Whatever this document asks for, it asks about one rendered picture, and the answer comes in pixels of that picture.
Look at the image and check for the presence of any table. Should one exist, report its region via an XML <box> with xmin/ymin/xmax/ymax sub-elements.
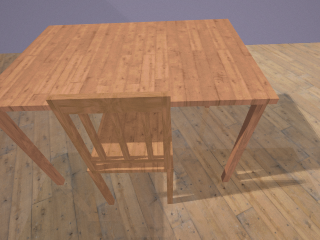
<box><xmin>0</xmin><ymin>19</ymin><xmax>279</xmax><ymax>186</ymax></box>

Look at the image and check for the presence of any chair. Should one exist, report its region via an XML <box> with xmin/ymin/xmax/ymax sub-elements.
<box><xmin>46</xmin><ymin>91</ymin><xmax>174</xmax><ymax>205</ymax></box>

